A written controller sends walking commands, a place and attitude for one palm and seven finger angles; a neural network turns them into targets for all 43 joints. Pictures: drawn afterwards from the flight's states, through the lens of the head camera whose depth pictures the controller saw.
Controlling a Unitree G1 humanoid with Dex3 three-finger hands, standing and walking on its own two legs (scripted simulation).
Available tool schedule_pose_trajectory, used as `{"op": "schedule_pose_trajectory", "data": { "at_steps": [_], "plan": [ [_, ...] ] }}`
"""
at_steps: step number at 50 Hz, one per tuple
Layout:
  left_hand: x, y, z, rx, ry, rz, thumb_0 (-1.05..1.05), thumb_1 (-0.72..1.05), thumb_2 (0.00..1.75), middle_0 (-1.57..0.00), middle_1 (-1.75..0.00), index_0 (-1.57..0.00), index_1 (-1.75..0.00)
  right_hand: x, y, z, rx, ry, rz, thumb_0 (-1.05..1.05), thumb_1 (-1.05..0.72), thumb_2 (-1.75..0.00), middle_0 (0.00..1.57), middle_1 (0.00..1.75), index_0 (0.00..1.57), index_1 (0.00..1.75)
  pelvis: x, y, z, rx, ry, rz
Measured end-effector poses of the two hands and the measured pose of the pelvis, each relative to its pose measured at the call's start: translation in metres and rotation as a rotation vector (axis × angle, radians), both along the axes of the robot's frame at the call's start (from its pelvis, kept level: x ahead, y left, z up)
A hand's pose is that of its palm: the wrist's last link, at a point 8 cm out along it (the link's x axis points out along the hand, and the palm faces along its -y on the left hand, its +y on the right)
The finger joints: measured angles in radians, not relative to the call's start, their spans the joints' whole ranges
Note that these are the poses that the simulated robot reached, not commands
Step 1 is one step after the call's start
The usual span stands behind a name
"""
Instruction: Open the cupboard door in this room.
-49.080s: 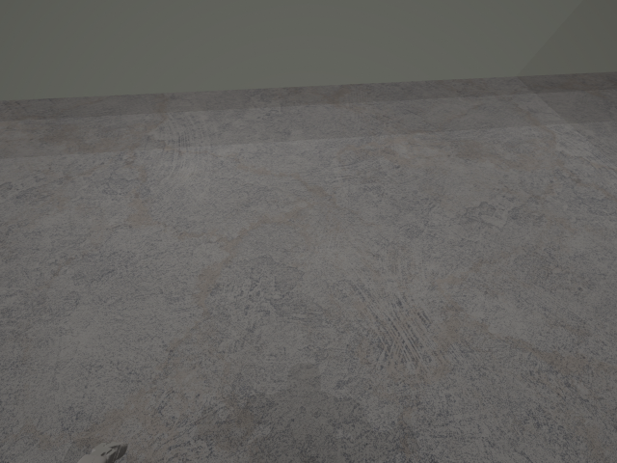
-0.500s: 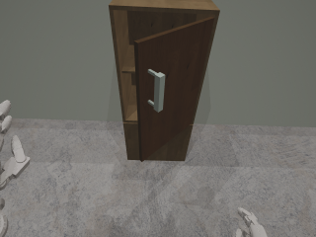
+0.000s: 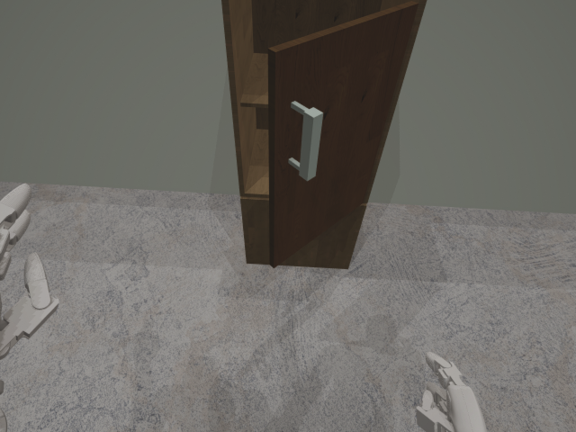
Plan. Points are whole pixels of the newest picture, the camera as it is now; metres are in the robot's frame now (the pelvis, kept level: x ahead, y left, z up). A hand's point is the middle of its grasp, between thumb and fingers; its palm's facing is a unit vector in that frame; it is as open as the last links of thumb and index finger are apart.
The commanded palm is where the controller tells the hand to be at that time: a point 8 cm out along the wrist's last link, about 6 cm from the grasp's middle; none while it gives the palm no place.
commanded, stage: stop stepping back and stand still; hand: left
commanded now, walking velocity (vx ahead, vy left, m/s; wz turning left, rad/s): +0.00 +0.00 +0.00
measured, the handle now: (302, 141) +0.60 +0.01 +0.08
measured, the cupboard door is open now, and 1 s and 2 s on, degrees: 45 45 45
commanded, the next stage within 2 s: let the arm hang, fingers relaxed in 0.46 s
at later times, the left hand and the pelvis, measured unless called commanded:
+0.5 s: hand (0, 333) +0.17 +0.28 +0.16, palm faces +0.43 -0.78 -0.45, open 7.4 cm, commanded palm +0.11 +0.32 +0.18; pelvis -0.03 +0.02 +0.00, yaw +1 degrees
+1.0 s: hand out of the picture -0.03 +0.18 -0.19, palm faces +0.08 -0.98 -0.16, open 7.0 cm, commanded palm none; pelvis -0.02 +0.00 -0.01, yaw +4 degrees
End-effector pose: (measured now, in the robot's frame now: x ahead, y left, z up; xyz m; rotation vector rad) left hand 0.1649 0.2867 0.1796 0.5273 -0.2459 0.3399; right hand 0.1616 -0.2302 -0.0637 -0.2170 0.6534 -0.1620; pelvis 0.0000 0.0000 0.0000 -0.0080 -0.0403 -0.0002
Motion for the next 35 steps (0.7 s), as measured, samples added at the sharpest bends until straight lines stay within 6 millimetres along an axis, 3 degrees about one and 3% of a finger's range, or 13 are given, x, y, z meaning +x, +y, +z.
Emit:
{"op": "schedule_pose_trajectory", "data": {
  "at_steps": [5, 12, 16, 28, 30, 33, 35],
  "plan": [
    [-0.021, 0.013, 0.009, 0.044, -0.014, 0.009, 0.01, 0.89, 0.9, -0.22, -0.3, -0.21, -0.3, -0.001, 0.013, 0.008, 0.009, -0.029, 0.024, 0.01, -0.9, -0.9, 0.21, 0.3, 0.2, 0.3, -0.009, 0.005, 0.002, -0.011, 0.008, 0.001],
    [-0.042, 0.035, -0.012, -0.033, 0.045, 0.126, 0.01, 0.89, 0.9, -0.21, -0.3, -0.21, -0.3, -0.02, 0.022, -0.004, 0.001, 0.031, 0.047, 0.01, -0.9, -0.9, 0.21, 0.3, 0.2, 0.3, -0.021, 0.014, 0.003, -0.018, 0.01, 0.01],
    [-0.043, 0.034, -0.018, -0.069, 0.049, 0.133, 0.01, 0.89, 0.9, -0.21, -0.3, -0.21, -0.3, -0.033, 0.025, -0.01, -0.005, 0.071, 0.052, 0.01, -0.9, -0.9, 0.21, 0.3, 0.2, 0.3, -0.025, 0.017, 0.003, -0.016, 0.004, 0.017],
    [-0.034, 0.028, 0.001, 0.018, 0.019, 0.063, 0.01, 0.89, 0.9, -0.21, -0.3, -0.21, -0.3, -0.045, 0.021, -0.013, 0.016, 0.08, 0.012, 0.01, -0.9, -0.9, 0.21, 0.3, 0.2, 0.3, -0.024, 0.017, 0.004, -0.017, 0.011, 0.014],
    [-0.025, 0.033, -0.025, 0.014, 0.126, 0.054, 0.0, 0.89, 0.9, -0.21, -0.3, -0.21, -0.3, -0.043, 0.017, -0.024, 0.031, 0.102, 0.051, 0.01, -0.9, -0.9, 0.21, 0.3, 0.2, 0.3, -0.025, 0.019, 0.001, -0.018, 0.028, 0.03],
    [-0.017, 0.039, -0.11, -0.106, 0.488, 0.1, 0.0, 0.9, 0.9, -0.2, -0.3, -0.2, -0.3, -0.046, 0.006, -0.049, 0.038, 0.2, 0.073, 0.01, -0.9, -0.9, 0.21, 0.3, 0.2, 0.3, -0.03, 0.021, -0.005, -0.009, 0.038, 0.036],
    [-0.029, 0.032, -0.171, -0.19, 0.745, 0.129, 0.0, 0.9, 0.9, -0.2, -0.3, -0.2, -0.3, -0.054, -0.002, -0.061, 0.038, 0.254, 0.057, 0.01, -0.9, -0.9, 0.21, 0.3, 0.2, 0.3, -0.033, 0.021, -0.008, 0.001, 0.038, 0.033]
  ]
}}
